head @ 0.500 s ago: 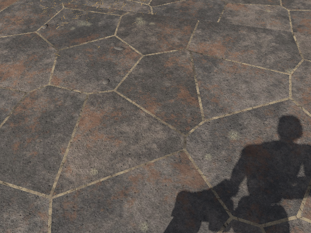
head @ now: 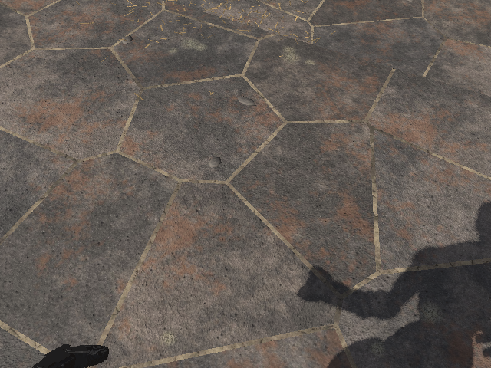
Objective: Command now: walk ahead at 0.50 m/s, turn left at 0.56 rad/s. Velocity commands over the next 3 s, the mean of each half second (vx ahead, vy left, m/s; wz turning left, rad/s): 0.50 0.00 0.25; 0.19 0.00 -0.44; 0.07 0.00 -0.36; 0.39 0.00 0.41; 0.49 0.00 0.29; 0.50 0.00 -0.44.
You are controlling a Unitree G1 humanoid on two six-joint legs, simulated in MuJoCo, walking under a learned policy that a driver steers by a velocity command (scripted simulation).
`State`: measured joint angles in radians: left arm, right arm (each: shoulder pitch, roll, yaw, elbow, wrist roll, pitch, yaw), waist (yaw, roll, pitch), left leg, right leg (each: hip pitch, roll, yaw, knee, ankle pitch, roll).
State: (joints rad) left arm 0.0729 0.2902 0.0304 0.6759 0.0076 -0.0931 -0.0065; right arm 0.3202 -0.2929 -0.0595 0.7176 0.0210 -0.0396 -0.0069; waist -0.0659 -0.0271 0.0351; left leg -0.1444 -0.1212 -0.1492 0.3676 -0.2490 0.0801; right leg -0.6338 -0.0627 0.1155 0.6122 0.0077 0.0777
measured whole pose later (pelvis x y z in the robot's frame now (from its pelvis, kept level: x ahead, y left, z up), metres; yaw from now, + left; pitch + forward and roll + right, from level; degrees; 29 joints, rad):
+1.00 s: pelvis +0.40 +0.00 -0.01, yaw -10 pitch +1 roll +2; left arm 0.15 0.32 0.08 0.63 -0.01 0.07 -0.02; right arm 0.15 -0.31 -0.08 0.78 0.02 -0.01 -0.01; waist -0.02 0.00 0.05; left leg -0.22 0.09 0.22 0.50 -0.28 -0.03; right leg -0.38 -0.05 -0.02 0.59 -0.20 -0.01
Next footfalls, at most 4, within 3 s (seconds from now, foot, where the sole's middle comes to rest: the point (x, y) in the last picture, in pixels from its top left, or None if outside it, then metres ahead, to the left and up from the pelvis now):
0.12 right None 0.25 -0.14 -0.78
0.58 left None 0.45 0.14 -0.78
1.00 right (285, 359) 0.47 -0.13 -0.78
1.44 left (199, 349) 0.51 0.10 -0.78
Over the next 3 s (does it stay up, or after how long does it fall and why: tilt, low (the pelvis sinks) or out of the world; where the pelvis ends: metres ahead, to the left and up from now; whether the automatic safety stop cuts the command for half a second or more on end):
stays up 1.16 -0.05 -0.01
